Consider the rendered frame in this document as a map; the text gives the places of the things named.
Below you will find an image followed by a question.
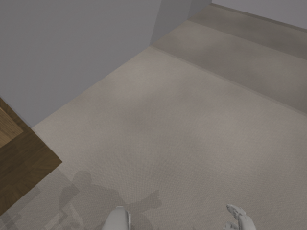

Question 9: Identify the left robot thigh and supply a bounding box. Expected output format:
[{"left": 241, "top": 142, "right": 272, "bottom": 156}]
[{"left": 102, "top": 209, "right": 131, "bottom": 230}]

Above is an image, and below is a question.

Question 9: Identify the cabinet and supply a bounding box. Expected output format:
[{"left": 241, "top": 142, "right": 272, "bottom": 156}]
[{"left": 0, "top": 98, "right": 62, "bottom": 216}]

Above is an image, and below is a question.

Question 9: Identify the robot right hand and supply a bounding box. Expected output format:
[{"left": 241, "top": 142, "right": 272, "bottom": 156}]
[{"left": 223, "top": 204, "right": 257, "bottom": 230}]

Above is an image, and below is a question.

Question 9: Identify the drawer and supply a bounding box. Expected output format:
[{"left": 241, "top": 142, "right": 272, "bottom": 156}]
[{"left": 0, "top": 107, "right": 24, "bottom": 148}]

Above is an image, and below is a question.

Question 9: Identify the robot left shin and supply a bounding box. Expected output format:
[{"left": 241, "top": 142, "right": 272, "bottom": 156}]
[{"left": 115, "top": 206, "right": 125, "bottom": 210}]

